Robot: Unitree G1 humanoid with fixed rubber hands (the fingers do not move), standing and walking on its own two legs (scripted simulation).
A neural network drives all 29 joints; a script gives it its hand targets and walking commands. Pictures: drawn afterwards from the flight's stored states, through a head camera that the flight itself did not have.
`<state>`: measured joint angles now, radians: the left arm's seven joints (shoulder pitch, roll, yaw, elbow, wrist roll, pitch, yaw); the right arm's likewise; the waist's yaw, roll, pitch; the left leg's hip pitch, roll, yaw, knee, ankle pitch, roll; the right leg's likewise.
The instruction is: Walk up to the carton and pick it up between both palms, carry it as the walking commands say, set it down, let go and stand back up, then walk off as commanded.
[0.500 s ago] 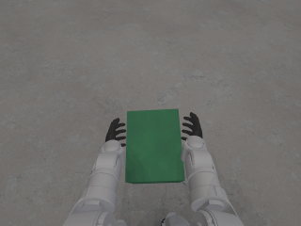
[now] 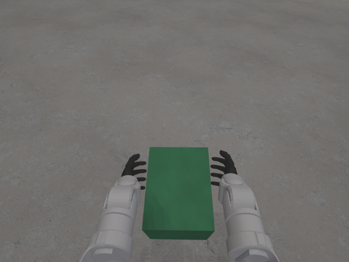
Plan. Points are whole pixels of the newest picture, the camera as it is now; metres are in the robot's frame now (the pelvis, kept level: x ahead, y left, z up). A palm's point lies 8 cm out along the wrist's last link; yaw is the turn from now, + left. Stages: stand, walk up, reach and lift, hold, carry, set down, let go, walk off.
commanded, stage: reach and lift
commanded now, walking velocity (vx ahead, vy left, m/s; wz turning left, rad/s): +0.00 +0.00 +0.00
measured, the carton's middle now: (178, 194) +0.33 -0.04 -0.06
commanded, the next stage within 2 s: hold in 1.62 s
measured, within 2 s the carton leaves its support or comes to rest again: neither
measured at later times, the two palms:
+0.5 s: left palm (124, 181) +0.31 +0.10 +0.04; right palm (222, 174) +0.31 -0.14 +0.05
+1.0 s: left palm (118, 189) +0.30 +0.11 +0.04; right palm (217, 177) +0.31 -0.13 +0.04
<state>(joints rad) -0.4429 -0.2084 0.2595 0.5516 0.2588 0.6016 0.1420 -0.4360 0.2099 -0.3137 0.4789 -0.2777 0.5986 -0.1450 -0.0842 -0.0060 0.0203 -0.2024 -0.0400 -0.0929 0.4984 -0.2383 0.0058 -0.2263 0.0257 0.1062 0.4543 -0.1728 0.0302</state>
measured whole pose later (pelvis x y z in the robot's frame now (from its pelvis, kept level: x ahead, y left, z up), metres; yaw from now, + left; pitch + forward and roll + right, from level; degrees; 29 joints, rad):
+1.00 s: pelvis +0.00 -0.02 +0.00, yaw +2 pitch -7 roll +0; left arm -0.47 -0.22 0.31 0.61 0.28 0.70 0.20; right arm -0.49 0.23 -0.30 0.61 -0.28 0.67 -0.29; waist 0.00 0.01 -0.01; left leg -0.14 -0.03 -0.13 0.51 -0.25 -0.02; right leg -0.16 0.04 0.07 0.49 -0.20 0.00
